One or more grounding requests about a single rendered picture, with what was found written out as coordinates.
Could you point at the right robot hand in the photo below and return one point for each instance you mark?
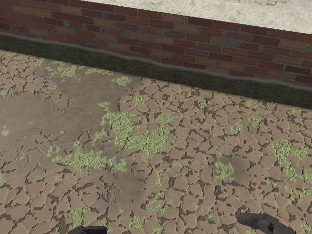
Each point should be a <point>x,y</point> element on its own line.
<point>266,223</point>

